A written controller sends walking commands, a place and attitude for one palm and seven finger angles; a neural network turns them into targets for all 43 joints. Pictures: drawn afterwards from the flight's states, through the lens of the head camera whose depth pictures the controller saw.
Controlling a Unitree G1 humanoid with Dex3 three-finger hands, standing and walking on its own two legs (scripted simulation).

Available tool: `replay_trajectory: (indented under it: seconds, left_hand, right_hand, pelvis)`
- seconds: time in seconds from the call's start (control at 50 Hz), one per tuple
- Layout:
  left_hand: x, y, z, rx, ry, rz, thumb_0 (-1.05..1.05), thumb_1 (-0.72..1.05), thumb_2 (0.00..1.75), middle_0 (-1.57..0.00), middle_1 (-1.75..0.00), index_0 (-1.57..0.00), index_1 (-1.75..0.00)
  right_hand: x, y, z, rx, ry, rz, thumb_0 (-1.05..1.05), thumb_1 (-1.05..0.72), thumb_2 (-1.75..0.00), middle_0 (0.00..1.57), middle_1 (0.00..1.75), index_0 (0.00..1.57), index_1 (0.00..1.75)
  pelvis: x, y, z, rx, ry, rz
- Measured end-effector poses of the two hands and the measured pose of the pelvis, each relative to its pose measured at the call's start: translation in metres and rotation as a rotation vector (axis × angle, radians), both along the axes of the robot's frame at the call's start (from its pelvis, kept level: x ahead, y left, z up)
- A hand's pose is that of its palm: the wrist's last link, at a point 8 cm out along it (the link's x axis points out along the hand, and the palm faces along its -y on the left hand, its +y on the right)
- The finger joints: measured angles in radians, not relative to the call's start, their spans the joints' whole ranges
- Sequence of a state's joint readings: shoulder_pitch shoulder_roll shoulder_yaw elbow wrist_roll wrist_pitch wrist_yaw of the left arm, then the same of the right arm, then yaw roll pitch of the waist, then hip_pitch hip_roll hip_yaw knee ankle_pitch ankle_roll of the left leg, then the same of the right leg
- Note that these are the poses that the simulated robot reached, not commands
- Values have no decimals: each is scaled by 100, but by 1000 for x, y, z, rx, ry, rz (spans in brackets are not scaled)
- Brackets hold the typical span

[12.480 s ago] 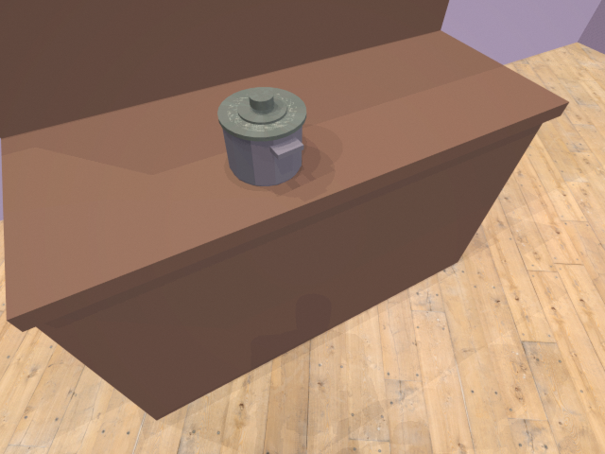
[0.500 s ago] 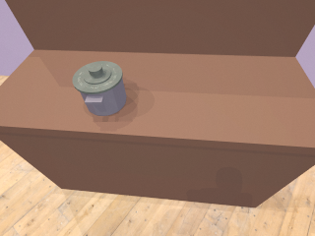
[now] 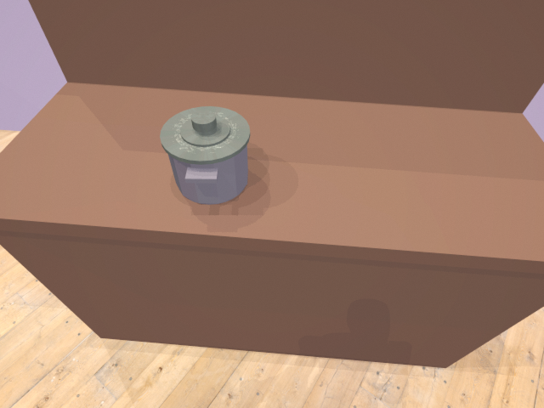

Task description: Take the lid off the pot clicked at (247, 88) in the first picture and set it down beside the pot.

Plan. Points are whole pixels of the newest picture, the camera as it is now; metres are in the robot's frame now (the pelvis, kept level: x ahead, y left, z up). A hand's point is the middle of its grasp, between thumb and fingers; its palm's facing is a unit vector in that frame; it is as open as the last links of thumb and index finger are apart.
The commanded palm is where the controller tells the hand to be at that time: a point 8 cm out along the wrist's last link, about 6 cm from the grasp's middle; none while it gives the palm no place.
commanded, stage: look again from close up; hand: left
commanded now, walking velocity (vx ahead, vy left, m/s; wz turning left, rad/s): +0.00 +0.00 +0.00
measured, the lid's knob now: (204, 121) +0.53 +0.17 +0.13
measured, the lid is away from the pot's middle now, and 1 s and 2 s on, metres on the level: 0.00 0.00 0.00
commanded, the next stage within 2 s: shuffle to correct the standing spot in 1.46 s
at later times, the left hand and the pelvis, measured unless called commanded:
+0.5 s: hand out of the picture +0.03 +0.16 -0.17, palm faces +0.01 -0.98 -0.21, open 7.3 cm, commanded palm none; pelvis +0.01 -0.02 +0.00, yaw +0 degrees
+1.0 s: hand out of the picture +0.01 +0.12 -0.17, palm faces +0.03 -0.98 -0.20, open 7.3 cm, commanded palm none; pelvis +0.00 -0.05 +0.01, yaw +0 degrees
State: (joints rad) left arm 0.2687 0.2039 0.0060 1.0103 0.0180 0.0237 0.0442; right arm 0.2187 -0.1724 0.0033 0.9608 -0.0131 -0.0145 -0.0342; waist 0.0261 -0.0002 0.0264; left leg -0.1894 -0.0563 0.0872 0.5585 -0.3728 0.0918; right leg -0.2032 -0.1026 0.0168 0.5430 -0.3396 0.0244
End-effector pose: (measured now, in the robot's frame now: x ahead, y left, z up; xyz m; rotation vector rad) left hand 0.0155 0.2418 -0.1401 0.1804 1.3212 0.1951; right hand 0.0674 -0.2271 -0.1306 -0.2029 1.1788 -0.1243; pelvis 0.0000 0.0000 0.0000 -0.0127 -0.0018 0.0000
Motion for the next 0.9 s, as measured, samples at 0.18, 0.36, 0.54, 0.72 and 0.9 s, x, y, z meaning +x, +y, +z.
replay_trajectory:
  seconds: [0.18, 0.36, 0.54, 0.72, 0.9]
  left_hand:
    - [9, -2, -1, -10, 23, -25, 0, 91, 90, -20, -30, -20, -30]
    - [10, -19, -3, -29, 44, -28, 0, 91, 90, -20, -30, -20, -30]
    - [9, -37, -1, -36, 36, -20, 0, 91, 90, -20, -30, -20, -30]
    - [2, -52, 1, -39, 36, -9, 0, 91, 90, -20, -30, -20, -30]
    - [-9, -65, 2, -44, 43, 1, 0, 91, 90, -20, -30, -20, -30]
  right_hand:
    - [-39, -9, -2, -21, 131, -41, 0, -92, -90, 20, 30, 20, 30]
    - [-57, -14, -4, -7, 190, -70, 1, -91, -90, 20, 30, 20, 29]
    - [-47, -25, -5, 1, 166, -72, 1, -92, -90, 20, 30, 20, 30]
    - [-37, -40, -3, 0, 134, -62, 1, -92, -90, 20, 30, 20, 29]
    - [-39, -51, -2, 2, 136, -57, 1, -92, -90, 20, 30, 20, 29]
  pelvis:
    - [3, -1, 2, 4, 5, -4]
    - [7, -11, 3, 7, 3, -2]
    - [7, -23, 4, 10, -2, -2]
    - [4, -37, 5, 13, -4, 1]
    - [0, -49, 7, 13, -6, 5]
